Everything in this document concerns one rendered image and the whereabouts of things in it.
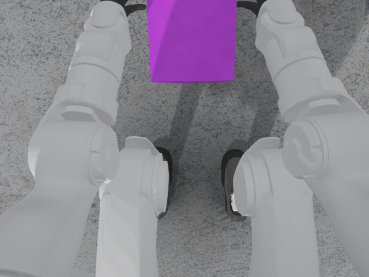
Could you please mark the robot right upper arm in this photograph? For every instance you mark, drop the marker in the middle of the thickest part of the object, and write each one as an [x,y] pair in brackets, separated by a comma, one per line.
[331,153]

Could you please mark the carton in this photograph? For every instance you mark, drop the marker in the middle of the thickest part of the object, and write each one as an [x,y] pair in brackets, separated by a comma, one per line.
[191,41]

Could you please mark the left robot hand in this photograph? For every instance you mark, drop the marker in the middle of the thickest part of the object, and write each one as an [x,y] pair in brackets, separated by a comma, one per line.
[129,8]

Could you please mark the right robot shin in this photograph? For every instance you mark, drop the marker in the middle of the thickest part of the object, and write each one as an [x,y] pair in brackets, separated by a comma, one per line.
[263,143]

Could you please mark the right robot hand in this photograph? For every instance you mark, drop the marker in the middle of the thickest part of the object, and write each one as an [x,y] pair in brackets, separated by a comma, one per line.
[253,6]

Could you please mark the robot left forearm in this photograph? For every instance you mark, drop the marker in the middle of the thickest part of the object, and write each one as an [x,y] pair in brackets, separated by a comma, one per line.
[95,72]

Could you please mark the robot right forearm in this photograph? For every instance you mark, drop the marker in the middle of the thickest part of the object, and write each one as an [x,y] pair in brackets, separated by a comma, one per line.
[296,65]

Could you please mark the robot left thigh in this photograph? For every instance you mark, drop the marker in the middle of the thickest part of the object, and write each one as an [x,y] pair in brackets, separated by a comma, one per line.
[126,243]

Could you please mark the robot left upper arm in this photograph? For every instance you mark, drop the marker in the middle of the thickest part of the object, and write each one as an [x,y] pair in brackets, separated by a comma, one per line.
[40,236]

